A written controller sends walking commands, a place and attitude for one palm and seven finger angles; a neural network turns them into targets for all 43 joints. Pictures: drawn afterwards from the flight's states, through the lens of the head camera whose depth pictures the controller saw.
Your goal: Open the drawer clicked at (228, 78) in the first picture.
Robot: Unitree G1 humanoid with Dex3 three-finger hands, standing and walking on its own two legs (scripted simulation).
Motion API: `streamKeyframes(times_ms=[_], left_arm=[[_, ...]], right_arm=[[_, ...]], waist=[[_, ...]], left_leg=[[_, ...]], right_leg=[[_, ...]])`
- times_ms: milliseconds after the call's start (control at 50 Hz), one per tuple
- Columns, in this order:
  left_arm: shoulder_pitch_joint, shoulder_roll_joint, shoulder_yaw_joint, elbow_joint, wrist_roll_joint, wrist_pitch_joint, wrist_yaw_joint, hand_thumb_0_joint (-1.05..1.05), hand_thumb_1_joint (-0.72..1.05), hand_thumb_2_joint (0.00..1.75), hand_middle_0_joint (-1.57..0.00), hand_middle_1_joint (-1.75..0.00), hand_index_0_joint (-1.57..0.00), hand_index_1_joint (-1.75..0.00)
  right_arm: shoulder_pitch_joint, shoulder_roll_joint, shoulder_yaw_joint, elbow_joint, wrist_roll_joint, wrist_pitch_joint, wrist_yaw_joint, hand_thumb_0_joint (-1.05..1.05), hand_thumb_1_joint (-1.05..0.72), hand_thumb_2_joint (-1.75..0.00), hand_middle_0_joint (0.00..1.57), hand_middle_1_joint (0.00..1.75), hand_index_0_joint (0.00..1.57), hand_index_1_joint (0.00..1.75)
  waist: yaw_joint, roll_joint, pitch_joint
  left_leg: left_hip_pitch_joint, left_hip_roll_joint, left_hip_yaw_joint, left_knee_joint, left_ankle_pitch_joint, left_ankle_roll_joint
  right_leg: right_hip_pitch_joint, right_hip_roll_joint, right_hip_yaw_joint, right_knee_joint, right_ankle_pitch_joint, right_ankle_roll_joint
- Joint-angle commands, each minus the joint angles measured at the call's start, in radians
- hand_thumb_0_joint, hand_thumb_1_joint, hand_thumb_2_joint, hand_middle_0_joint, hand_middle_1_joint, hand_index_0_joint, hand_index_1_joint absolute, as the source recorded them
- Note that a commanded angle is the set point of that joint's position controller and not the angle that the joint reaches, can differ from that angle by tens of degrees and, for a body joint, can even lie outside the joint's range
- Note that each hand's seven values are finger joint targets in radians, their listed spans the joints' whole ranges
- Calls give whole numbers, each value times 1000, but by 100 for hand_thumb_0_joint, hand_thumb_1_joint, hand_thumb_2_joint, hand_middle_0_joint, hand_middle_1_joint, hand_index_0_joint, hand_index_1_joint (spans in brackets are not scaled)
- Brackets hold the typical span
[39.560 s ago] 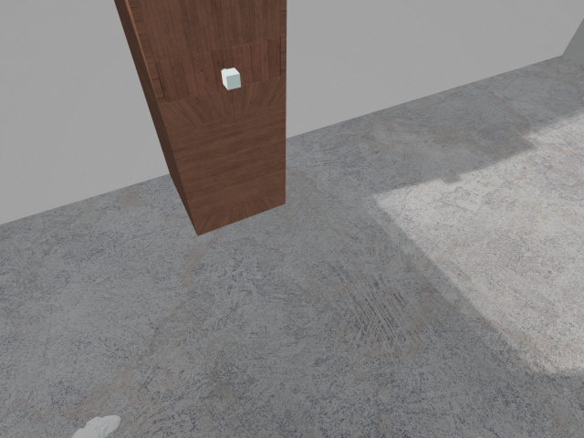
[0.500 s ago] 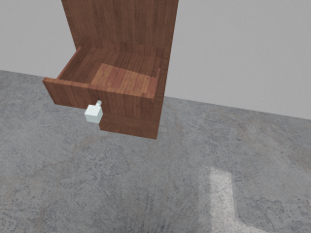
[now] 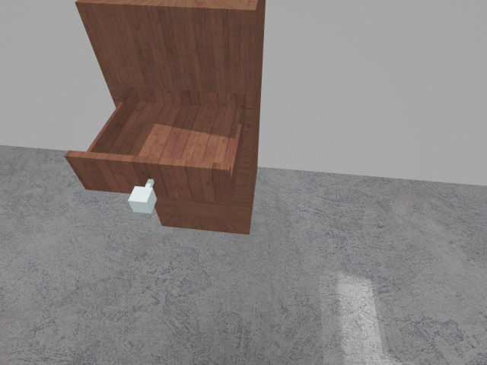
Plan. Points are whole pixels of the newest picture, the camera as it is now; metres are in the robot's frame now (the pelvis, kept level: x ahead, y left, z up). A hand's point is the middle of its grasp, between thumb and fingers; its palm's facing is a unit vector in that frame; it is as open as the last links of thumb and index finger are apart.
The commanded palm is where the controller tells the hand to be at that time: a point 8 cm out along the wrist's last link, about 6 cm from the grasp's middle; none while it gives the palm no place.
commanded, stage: let the arm hang, fingers relaxed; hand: left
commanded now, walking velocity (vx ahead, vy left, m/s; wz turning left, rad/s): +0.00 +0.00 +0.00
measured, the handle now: (145, 193) +0.48 +0.26 -0.07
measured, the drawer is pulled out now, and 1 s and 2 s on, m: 0.30 0.30 0.30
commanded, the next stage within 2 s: look to check the result in 0.18 s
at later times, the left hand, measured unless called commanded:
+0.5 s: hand out of the picture +0.01 +0.15 -0.17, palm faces +0.05 -0.98 -0.18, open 7.3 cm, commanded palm none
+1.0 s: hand out of the picture +0.03 +0.15 -0.17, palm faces +0.05 -0.98 -0.19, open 7.3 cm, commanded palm none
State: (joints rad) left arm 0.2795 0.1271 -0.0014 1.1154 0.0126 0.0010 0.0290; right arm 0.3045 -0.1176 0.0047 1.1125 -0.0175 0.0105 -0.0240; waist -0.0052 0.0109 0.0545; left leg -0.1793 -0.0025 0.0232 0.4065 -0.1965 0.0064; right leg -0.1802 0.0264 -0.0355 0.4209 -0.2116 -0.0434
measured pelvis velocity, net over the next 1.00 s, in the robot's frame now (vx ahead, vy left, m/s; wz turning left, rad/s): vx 0.03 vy -0.02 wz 0.01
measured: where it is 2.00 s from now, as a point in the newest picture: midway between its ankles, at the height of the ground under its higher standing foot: outside the picture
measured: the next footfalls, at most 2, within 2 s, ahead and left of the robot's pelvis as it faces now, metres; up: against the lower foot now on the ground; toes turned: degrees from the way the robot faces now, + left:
left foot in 1.90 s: +0.05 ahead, +0.13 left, +0.00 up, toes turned +16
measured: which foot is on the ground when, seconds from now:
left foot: down 0.00-1.00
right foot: down 0.00-1.00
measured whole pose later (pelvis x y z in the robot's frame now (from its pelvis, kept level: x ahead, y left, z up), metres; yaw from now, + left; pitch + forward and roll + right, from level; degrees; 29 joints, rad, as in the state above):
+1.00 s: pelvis +0.03 -0.02 +0.00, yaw +0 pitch -1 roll +0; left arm 0.27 0.13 0.01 1.13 0.00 -0.01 0.03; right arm 0.28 -0.12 0.00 1.13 -0.02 0.01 -0.04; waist 0.00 0.01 0.07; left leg -0.12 0.02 0.01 0.38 -0.23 -0.02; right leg -0.12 0.05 -0.05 0.38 -0.25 -0.07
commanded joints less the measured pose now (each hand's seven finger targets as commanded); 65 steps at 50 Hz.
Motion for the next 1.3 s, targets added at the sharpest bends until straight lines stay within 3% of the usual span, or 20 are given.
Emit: streamKeyframes(times_ms=[0, 40, 200, 320, 640, 1280], left_arm=[[80, 114, 31, -11, -1, -14, 9, 0, 90, 90, -20, -30, -20, -30], [77, 112, 32, -8, -1, -14, 9, 0, 90, 90, -20, -30, -20, -30], [71, 107, 34, -5, -4, -17, 9, 0, 90, 90, -20, -30, -20, -30], [77, 101, 33, 0, -4, -17, 12, 0, 90, 90, -20, -30, -20, -30], [78, 98, 36, 0, -5, -21, 14, 0, 90, 90, -20, -30, -20, -30], [73, 108, 36, 4, -8, -22, 14, 0, 90, 90, -20, -30, -20, -30]], right_arm=[[90, -77, -19, -9, 1, -12, -12, 0, -90, -90, 20, 30, 20, 30], [91, -72, -17, -5, 1, -11, -14, 0, -90, -90, 20, 30, 20, 30], [95, -76, -19, -3, 2, -13, -19, 0, -90, -90, 20, 30, 20, 30], [91, -77, -20, -1, 4, -9, -21, 0, -90, -90, 20, 30, 20, 30], [77, -76, -20, 4, 3, -12, -25, 0, -90, -90, 20, 30, 20, 30], [72, -85, -19, 11, 2, -8, -27, 0, -90, -90, 20, 30, 20, 30]], waist=[[-1, 2, 58], [-2, 31, 56], [-3, -1, 18], [-4, -19, 32], [-6, -14, 16], [-4, -10, 38]], left_leg=[[-28, 78, -74, -72, 15, 25], [-28, 81, -74, -68, 27, 24], [-1, 85, -73, -58, 76, 20], [16, 87, -70, -50, 84, 19], [41, 94, -63, -51, 135, 17], [49, 92, -54, -61, 115, 7]], right_leg=[[-48, -114, 120, -123, -31, -10], [-41, -113, 118, -121, -16, -11], [4, -118, 109, -119, 59, -12], [-8, -112, 104, -120, 79, -11], [27, -118, 100, -107, 198, -10], [36, -120, 104, -127, 199, -9]])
